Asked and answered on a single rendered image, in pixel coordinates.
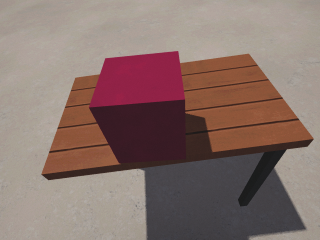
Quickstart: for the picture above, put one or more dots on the carton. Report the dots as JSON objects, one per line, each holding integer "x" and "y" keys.
{"x": 139, "y": 105}

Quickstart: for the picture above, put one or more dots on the table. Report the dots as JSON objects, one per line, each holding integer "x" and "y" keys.
{"x": 231, "y": 109}

